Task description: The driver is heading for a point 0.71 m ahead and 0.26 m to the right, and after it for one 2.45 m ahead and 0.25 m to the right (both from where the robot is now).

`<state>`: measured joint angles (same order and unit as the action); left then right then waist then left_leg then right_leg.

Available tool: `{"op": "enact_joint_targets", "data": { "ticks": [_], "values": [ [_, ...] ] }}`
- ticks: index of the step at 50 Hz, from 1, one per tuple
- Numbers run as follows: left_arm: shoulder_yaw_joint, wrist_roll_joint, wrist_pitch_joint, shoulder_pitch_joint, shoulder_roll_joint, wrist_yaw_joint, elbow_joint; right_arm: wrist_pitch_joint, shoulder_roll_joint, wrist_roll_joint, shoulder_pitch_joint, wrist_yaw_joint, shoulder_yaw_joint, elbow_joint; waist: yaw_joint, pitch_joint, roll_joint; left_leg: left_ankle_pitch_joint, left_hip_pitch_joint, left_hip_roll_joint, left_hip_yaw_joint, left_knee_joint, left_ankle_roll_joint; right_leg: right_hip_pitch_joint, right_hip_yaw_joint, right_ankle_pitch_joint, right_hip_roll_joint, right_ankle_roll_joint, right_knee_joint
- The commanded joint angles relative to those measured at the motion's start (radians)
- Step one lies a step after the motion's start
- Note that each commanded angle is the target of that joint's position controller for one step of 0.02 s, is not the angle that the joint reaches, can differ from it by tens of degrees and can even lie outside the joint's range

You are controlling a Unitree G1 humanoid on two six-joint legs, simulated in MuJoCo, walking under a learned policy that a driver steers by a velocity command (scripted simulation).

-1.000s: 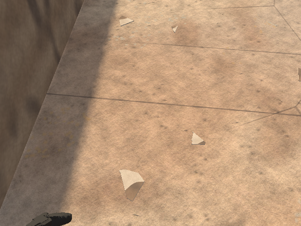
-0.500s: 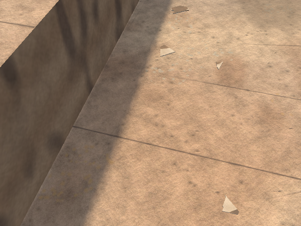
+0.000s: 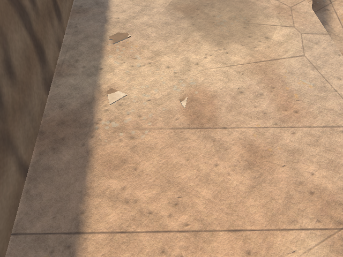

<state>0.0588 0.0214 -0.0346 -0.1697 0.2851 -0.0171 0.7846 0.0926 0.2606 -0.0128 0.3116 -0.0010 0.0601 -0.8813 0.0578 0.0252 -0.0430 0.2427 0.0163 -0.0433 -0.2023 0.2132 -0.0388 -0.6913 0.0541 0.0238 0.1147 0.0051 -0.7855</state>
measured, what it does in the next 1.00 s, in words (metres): walks ahead, turning right: right foot, then left foot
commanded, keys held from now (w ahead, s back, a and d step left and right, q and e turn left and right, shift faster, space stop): w+e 0.94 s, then w+q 0.06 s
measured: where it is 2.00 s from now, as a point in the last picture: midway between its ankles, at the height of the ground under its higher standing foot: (249, 130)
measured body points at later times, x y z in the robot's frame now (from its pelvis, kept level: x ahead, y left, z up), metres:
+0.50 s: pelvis +0.28 -0.06 +0.00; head +0.32 -0.09 +0.45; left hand +0.43 +0.20 -0.10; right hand +0.42 -0.36 -0.08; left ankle +0.51 +0.08 -0.68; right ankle +0.23 -0.13 -0.74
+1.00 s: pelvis +0.56 -0.11 +0.00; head +0.58 -0.13 +0.45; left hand +0.86 -0.01 -0.08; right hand +0.41 -0.36 -0.12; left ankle +0.56 +0.02 -0.74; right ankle +0.59 -0.33 -0.68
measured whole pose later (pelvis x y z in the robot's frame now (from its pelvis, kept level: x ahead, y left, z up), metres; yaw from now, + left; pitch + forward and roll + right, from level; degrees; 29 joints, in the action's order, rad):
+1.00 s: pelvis +0.56 -0.11 +0.00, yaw -35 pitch +1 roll +2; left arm 0.07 0.02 -0.02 -0.15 0.30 -0.01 0.62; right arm 0.09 0.28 0.00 0.33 0.00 0.06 -0.87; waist 0.09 0.04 -0.04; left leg 0.25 -0.02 -0.01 -0.15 0.25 -0.01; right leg -0.68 0.05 -0.08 0.09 0.00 -0.83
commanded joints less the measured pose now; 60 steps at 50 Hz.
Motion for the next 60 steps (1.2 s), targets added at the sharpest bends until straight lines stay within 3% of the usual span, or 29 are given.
{"op": "enact_joint_targets", "data": {
  "ticks": [1,4,6,8,9,10,11,12,14,15,19,24,29,32,33,34,35,36,37,38,40,45,50,54,56,57,58,59,60],
  "values": [
    [-0.005,-0.001,-0.013,0.121,0.023,-0.022,-0.106,-0.001,0.173,0.012,-0.013,-0.012,0.040,0.047,0.017,0.070,0.069,-0.369,-0.012,0.303,0.051,-0.084,-0.120,-0.008,-0.046,0.038,-0.003,0.018,0.106],
    [0.000,0.000,-0.011,0.158,0.036,-0.042,-0.149,-0.029,0.192,0.026,0.003,-0.015,0.049,0.035,0.008,0.070,0.080,-0.533,0.099,0.336,0.021,-0.005,-0.101,-0.014,-0.089,-0.064,-0.030,0.055,0.155],
    [0.018,0.000,-0.006,0.109,0.070,-0.048,-0.156,-0.046,0.221,0.031,-0.019,-0.024,0.057,0.045,-0.039,0.012,0.119,-0.857,0.128,0.334,-0.006,0.127,-0.078,0.101,-0.149,-0.168,-0.094,0.093,0.151],
    [0.064,0.004,-0.002,-0.122,0.145,-0.039,-0.107,-0.061,0.233,0.035,-0.052,-0.033,0.058,0.058,-0.175,-0.114,0.117,-0.970,0.041,0.292,-0.038,0.457,-0.038,0.424,-0.173,-0.171,-0.175,0.153,0.211],
    [0.099,0.005,0.009,-0.279,0.228,-0.017,-0.070,-0.054,0.202,0.020,-0.040,-0.036,0.045,0.075,-0.238,-0.205,0.020,-0.682,-0.192,0.245,-0.038,0.755,0.007,0.729,0.002,-0.166,-0.094,0.208,0.252],
    [0.111,0.014,0.003,-0.244,0.325,-0.010,-0.078,-0.023,0.045,-0.012,0.062,-0.015,-0.003,0.127,-0.104,-0.279,-0.232,0.292,-0.658,0.026,0.055,1.103,0.070,1.057,0.569,-0.321,0.159,0.398,0.336],
    [0.086,0.003,-0.012,-0.271,0.245,-0.013,-0.107,0.021,0.118,0.025,-0.043,0.002,0.005,0.140,-0.177,-0.385,-0.109,0.354,-0.775,0.009,0.285,1.203,0.052,1.112,0.778,-0.410,0.216,0.426,0.478],
    [0.071,-0.007,-0.026,-0.234,0.194,-0.014,-0.103,0.045,0.163,0.061,-0.142,0.011,0.017,0.174,-0.188,-0.246,-0.063,0.258,-0.848,0.061,0.298,1.177,0.025,1.021,0.634,-0.331,0.191,0.372,0.500],
    [0.054,-0.004,-0.033,-0.103,0.137,-0.012,-0.123,0.057,0.157,0.025,-0.151,0.000,0.019,0.164,-0.098,-0.104,0.048,0.126,-0.749,0.135,0.291,0.998,0.020,0.739,0.417,-0.118,0.109,0.312,0.506],
    [0.044,-0.017,-0.035,-0.066,0.116,-0.007,-0.142,0.046,0.166,0.014,-0.130,0.000,0.026,0.159,-0.064,-0.090,0.025,0.093,-0.676,0.155,0.299,0.955,0.029,0.650,0.364,-0.035,0.083,0.305,0.525],
    [0.052,-0.010,-0.038,-0.075,0.151,0.014,-0.144,0.006,0.121,-0.004,-0.148,-0.002,0.019,0.180,-0.043,-0.045,0.021,-0.007,-0.622,0.143,0.258,0.765,0.096,0.485,0.249,0.101,0.032,0.302,0.570],
    [0.060,0.000,-0.020,-0.147,0.174,0.034,-0.120,0.009,0.081,0.008,-0.335,0.013,-0.003,0.232,-0.120,-0.013,-0.024,-0.320,-0.526,0.068,0.243,0.396,0.117,0.419,0.194,-0.057,-0.038,0.223,0.552],
    [0.059,0.004,-0.007,-0.184,0.160,0.044,-0.099,0.033,0.144,0.023,-0.361,0.032,0.017,0.247,-0.113,-0.019,-0.061,-0.258,-0.489,0.055,0.299,0.281,0.077,0.551,0.333,-0.141,0.021,0.192,0.435],
    [0.047,-0.001,0.001,-0.154,0.122,0.041,-0.110,0.050,0.188,0.009,-0.179,0.023,0.043,0.197,-0.013,-0.094,-0.084,-0.184,-0.228,0.058,0.277,0.223,0.009,0.537,0.333,-0.028,-0.036,0.141,0.242],
    [0.024,-0.017,-0.001,-0.165,0.063,0.037,-0.127,0.053,0.242,-0.006,-0.034,0.014,0.058,0.182,0.045,-0.233,0.018,-0.120,0.025,0.218,0.428,0.238,-0.055,0.426,0.255,-0.140,-0.100,0.104,-0.029],
    [0.007,0.014,-0.010,-0.306,0.008,0.035,-0.157,0.039,0.318,-0.014,0.051,0.017,0.076,0.151,-0.019,-0.353,0.382,0.102,0.337,0.444,0.903,0.136,-0.219,0.071,0.129,-0.596,-0.240,0.035,-0.347],
    [0.021,0.027,-0.013,-0.310,0.112,0.040,-0.130,0.032,0.225,0.014,0.026,0.021,0.056,0.159,-0.004,-0.300,0.298,0.328,0.315,0.467,1.012,0.080,-0.216,-0.059,0.152,-0.600,-0.159,0.019,-0.486],
    [0.037,0.021,-0.009,-0.197,0.169,0.039,-0.138,0.025,0.161,0.016,-0.019,0.015,0.039,0.175,0.025,-0.169,0.195,0.299,0.198,0.423,0.845,0.067,-0.168,-0.092,0.135,-0.504,-0.123,0.011,-0.518],
    [0.038,0.010,-0.005,-0.141,0.164,0.041,-0.147,0.016,0.145,0.006,-0.066,0.011,0.030,0.180,0.013,-0.097,0.127,0.161,0.081,0.379,0.701,0.061,-0.138,-0.063,0.100,-0.428,-0.087,0.005,-0.502],
    [0.040,-0.001,-0.006,-0.105,0.150,0.038,-0.158,0.011,0.122,0.001,-0.090,0.008,0.023,0.170,0.001,-0.041,0.116,0.041,-0.005,0.338,0.601,0.042,-0.130,-0.048,0.096,-0.377,-0.061,0.003,-0.454],
    [0.038,0.009,0.001,-0.116,0.111,0.026,-0.163,0.015,0.105,-0.004,-0.097,0.002,0.016,0.155,-0.026,-0.023,0.159,-0.071,-0.086,0.295,0.469,0.000,-0.117,0.017,0.077,-0.332,-0.025,0.003,-0.396],
    [0.022,0.002,0.015,-0.047,0.058,0.016,-0.213,0.021,0.157,0.009,-0.082,0.000,0.034,0.116,-0.027,0.001,0.122,-0.238,-0.088,0.318,0.304,-0.062,-0.158,-0.046,0.044,-0.218,0.003,-0.019,-0.227],
    [-0.002,-0.005,-0.006,0.093,0.010,-0.010,-0.249,0.007,0.179,0.026,-0.021,0.004,0.030,0.065,0.015,0.038,0.092,-0.308,-0.103,0.279,0.170,-0.076,-0.140,0.064,-0.030,-0.031,-0.034,0.004,0.066],
    [0.006,-0.004,-0.023,0.175,0.046,-0.024,-0.282,-0.019,0.232,0.058,0.035,0.012,0.039,0.020,0.007,0.075,0.110,-0.402,0.003,0.328,0.217,-0.034,-0.139,0.096,-0.063,-0.117,-0.061,0.034,0.209],
    [0.028,-0.008,-0.030,0.088,0.092,-0.024,-0.261,-0.030,0.252,0.059,0.025,0.009,0.040,0.008,-0.067,0.011,0.139,-0.630,0.023,0.320,0.208,0.092,-0.111,0.266,-0.086,-0.144,-0.104,0.061,0.277],
    [0.054,-0.011,-0.029,-0.058,0.135,-0.016,-0.214,-0.031,0.239,0.059,0.018,0.007,0.033,0.005,-0.147,-0.084,0.132,-0.715,-0.030,0.275,0.169,0.253,-0.080,0.491,-0.106,-0.096,-0.129,0.087,0.310],
    [0.077,-0.022,-0.022,-0.227,0.193,-0.002,-0.173,-0.027,0.192,0.037,0.014,0.008,0.013,0.020,-0.220,-0.217,0.104,-0.520,-0.226,0.225,0.144,0.502,-0.037,0.803,-0.008,-0.065,-0.023,0.129,0.252],
    [0.093,-0.039,-0.017,-0.295,0.301,0.011,-0.164,-0.012,0.053,0.016,0.123,0.017,-0.031,0.056,-0.165,-0.386,-0.171,0.152,-0.608,0.062,0.145,0.900,0.033,1.154,0.449,-0.178,0.279,0.278,0.303],
    [0.072,-0.040,-0.020,-0.303,0.218,0.009,-0.169,0.003,0.126,0.043,0.093,0.020,-0.014,0.034,-0.199,-0.461,-0.143,0.346,-0.688,0.046,0.313,1.061,0.034,1.109,0.634,-0.260,0.321,0.305,0.432]
  ]
}}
